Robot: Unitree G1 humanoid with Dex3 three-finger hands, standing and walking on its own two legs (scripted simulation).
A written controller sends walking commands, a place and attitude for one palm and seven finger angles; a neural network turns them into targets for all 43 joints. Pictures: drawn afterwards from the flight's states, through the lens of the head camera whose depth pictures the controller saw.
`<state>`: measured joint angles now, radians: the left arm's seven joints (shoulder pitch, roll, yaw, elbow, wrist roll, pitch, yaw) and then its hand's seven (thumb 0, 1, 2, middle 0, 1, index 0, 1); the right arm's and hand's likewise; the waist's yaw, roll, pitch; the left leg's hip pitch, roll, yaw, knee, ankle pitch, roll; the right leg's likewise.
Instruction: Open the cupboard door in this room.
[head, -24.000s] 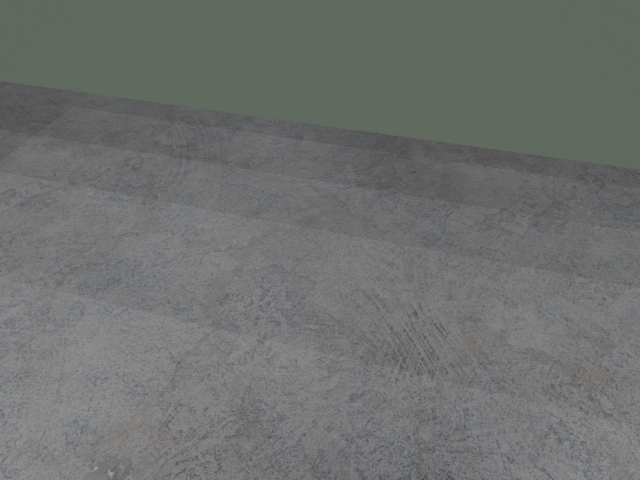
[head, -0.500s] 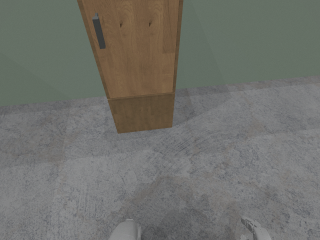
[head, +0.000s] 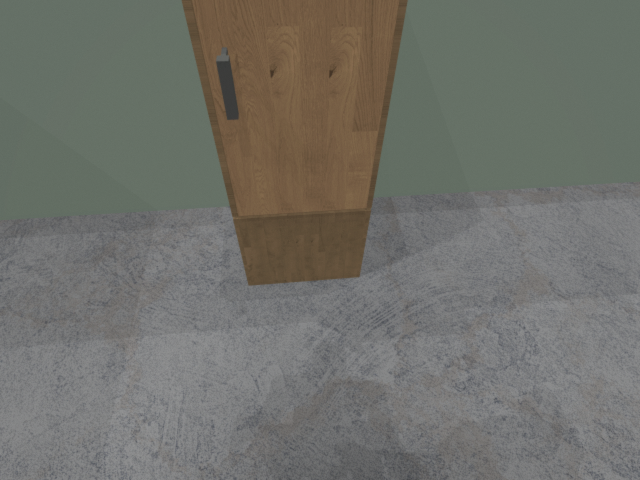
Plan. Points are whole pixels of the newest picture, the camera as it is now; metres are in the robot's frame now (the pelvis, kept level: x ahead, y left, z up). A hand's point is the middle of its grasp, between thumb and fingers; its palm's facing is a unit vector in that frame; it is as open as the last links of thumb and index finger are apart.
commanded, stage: turn to face it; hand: left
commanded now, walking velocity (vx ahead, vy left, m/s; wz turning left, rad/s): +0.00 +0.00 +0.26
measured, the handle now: (228, 83) +0.81 +0.21 +0.06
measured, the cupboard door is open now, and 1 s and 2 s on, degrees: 0 0 0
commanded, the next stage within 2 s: take the last steps up to it in 0.06 s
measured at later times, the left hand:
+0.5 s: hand out of the picture -0.08 +0.13 -0.17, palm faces +0.24 -0.96 -0.17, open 7.3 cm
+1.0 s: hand (226, 411) +0.25 +0.16 -0.19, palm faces +0.05 -0.97 -0.24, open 7.4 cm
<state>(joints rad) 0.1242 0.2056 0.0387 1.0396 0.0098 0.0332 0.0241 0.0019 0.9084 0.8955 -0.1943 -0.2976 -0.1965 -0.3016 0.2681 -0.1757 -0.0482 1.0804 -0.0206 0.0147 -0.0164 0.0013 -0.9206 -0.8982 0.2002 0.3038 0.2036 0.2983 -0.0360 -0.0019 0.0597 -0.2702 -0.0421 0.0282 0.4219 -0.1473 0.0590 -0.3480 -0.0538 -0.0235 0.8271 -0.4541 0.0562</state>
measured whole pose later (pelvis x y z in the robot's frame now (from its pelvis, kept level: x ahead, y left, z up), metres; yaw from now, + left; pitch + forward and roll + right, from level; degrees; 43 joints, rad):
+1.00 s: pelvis +0.17 -0.05 -0.03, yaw +4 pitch +0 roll +1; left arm 0.12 0.21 0.06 1.01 0.02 -0.06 -0.03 0.00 0.91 0.90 -0.19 -0.30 -0.19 -0.30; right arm 0.42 -0.14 -0.05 1.17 -0.01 -0.02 -0.01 0.01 -0.91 -0.90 0.20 0.30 0.20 0.30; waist -0.03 0.02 0.12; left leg -0.04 0.14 0.11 0.78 -0.52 -0.04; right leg -0.48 -0.06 -0.14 0.70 -0.19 -0.05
